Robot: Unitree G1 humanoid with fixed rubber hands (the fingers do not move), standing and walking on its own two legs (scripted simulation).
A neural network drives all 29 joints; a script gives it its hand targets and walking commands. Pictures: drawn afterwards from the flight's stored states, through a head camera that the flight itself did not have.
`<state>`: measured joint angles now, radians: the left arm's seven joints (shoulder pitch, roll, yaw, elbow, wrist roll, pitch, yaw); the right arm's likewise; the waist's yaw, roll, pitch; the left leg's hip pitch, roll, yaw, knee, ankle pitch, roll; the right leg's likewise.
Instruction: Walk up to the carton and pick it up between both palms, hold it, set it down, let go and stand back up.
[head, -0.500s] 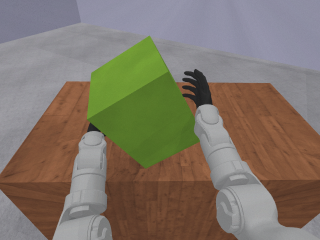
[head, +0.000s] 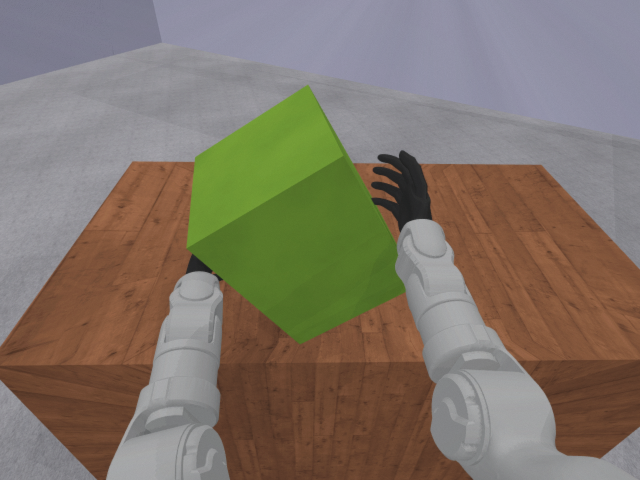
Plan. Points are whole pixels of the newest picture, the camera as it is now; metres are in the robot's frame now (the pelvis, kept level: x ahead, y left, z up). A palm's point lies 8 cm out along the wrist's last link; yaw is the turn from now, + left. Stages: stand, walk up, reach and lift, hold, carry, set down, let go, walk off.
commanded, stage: set down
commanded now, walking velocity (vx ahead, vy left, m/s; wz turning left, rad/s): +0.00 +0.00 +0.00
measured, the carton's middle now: (303, 219) +0.46 +0.01 +0.14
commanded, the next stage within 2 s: none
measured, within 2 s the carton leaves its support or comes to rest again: neither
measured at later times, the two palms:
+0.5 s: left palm (212, 274) +0.39 +0.15 +0.09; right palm (407, 216) +0.42 -0.13 +0.17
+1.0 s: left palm (218, 275) +0.41 +0.14 +0.08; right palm (408, 224) +0.44 -0.14 +0.14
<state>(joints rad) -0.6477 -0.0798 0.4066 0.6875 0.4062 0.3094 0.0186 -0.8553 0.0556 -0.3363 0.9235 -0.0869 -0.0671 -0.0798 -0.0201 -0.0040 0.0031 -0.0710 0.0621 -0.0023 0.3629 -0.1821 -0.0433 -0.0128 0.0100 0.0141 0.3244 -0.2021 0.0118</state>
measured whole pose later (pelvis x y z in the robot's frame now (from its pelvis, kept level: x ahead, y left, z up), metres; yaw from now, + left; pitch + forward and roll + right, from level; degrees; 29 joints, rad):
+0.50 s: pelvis +0.02 +0.00 +0.00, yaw +0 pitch -5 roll +0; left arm -0.65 -0.10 0.45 0.70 0.41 0.25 0.03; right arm -0.86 0.06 -0.38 0.93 -0.13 -0.11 -0.06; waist -0.02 0.00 0.04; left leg -0.07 0.06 0.00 0.36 -0.21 -0.05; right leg -0.01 0.01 0.01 0.32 -0.23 0.01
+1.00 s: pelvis +0.03 +0.00 +0.00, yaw +0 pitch -3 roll +0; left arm -0.65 -0.13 0.48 0.71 0.41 0.21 0.05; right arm -0.85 0.08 -0.50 0.94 -0.23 -0.13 -0.01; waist -0.02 0.00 0.05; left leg -0.09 0.06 0.00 0.36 -0.22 -0.05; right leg -0.03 0.01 0.01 0.32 -0.24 0.01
